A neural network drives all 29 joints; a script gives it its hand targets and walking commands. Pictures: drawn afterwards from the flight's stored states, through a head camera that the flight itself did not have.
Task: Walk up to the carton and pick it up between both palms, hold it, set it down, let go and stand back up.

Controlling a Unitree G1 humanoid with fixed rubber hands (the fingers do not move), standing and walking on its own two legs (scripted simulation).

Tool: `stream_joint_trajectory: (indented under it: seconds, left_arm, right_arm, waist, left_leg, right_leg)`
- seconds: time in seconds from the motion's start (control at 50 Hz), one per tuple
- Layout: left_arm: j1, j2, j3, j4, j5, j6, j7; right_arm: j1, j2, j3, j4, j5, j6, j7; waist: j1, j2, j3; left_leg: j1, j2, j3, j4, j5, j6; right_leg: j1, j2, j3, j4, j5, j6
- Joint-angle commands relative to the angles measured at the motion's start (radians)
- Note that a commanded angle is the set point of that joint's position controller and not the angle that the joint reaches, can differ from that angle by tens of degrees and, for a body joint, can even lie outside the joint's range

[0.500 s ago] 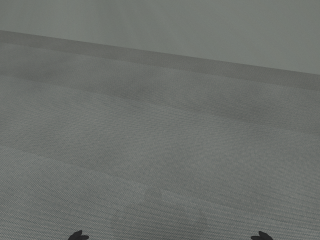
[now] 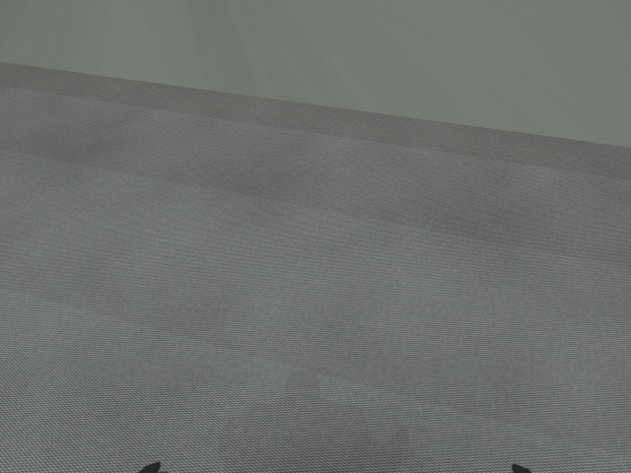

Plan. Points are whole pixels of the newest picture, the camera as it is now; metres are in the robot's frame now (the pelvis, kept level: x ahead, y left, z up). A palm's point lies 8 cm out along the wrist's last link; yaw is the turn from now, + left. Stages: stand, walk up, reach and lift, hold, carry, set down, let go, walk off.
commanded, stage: stand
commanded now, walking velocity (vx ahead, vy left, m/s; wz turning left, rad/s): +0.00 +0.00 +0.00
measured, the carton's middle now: out of the picture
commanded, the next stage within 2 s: walk up in 1.22 s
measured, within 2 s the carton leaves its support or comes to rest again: neither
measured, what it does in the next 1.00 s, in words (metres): stands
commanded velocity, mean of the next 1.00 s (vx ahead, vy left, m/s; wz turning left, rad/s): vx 0.00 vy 0.00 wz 0.00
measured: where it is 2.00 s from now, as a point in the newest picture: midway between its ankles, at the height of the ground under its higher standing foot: outside the picture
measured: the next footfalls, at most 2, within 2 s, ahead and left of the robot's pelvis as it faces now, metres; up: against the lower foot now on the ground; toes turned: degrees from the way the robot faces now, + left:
left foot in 1.80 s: -0.01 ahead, +0.23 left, +0.00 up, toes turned +22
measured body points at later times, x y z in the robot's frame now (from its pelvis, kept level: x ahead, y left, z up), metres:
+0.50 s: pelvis +0.00 +0.00 +0.00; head +0.01 +0.00 +0.45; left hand +0.08 +0.26 -0.12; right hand +0.09 -0.26 -0.12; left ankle +0.01 +0.13 -0.73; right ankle +0.01 -0.11 -0.73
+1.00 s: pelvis +0.01 +0.00 +0.00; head +0.01 +0.00 +0.45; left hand +0.08 +0.26 -0.12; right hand +0.09 -0.26 -0.12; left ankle +0.01 +0.13 -0.73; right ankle +0.01 -0.11 -0.73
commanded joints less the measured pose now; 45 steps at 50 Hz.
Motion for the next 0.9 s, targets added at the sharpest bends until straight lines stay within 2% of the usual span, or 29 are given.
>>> stream_joint_trajectory:
  seconds: [0.0,0.26,0.52,0.56,0.72,0.76,0.88]
  left_arm:
    - [0.019,0.125,0.038,-0.064,0.0,-0.018,0.005]
    - [0.029,0.126,0.04,-0.049,-0.001,-0.017,0.006]
    - [0.034,0.125,0.035,-0.038,-0.002,-0.018,0.01]
    - [0.038,0.126,0.034,-0.037,-0.003,-0.018,0.01]
    - [0.034,0.128,0.034,-0.033,-0.005,-0.018,0.012]
    - [0.039,0.124,0.034,-0.029,-0.004,-0.018,0.012]
    - [0.032,0.121,0.033,-0.024,-0.004,-0.017,0.012]
  right_arm:
    - [0.02,-0.121,-0.035,-0.064,-0.001,-0.017,-0.006]
    - [0.025,-0.12,-0.037,-0.05,0.002,-0.018,-0.007]
    - [0.032,-0.121,-0.036,-0.038,0.001,-0.018,-0.01]
    - [0.027,-0.118,-0.036,-0.037,0.001,-0.017,-0.01]
    - [0.033,-0.121,-0.035,-0.032,0.001,-0.016,-0.011]
    - [0.03,-0.12,-0.034,-0.027,0.002,-0.016,-0.011]
    - [0.029,-0.121,-0.034,-0.024,0.002,-0.015,-0.011]
  waist:
    - [-0.001,-0.011,0.0]
    - [0.002,0.003,0.005]
    - [0.0,-0.014,-0.001]
    - [0.003,0.004,-0.015]
    - [-0.002,-0.017,-0.011]
    - [0.002,0.008,-0.023]
    - [0.002,-0.015,0.0]
  left_leg:
    - [-0.014,0.077,-0.085,-0.096,0.047,0.035]
    - [-0.022,0.079,-0.09,-0.109,0.027,0.039]
    - [0.003,0.083,-0.087,-0.1,0.105,0.038]
    - [0.006,0.081,-0.085,-0.102,0.098,0.037]
    - [0.017,0.079,-0.081,-0.101,0.113,0.034]
    - [0.017,0.08,-0.08,-0.102,0.111,0.037]
    - [0.012,0.081,-0.08,-0.107,0.11,0.035]
  right_leg:
    - [-0.01,-0.086,0.096,-0.107,0.05,-0.023]
    - [-0.012,-0.085,0.098,-0.109,0.04,-0.023]
    - [0.005,-0.086,0.091,-0.102,0.111,-0.02]
    - [0.012,-0.089,0.094,-0.105,0.106,-0.021]
    - [0.011,-0.088,0.091,-0.111,0.115,-0.02]
    - [0.025,-0.089,0.094,-0.11,0.114,-0.021]
    - [0.009,-0.089,0.093,-0.118,0.113,-0.02]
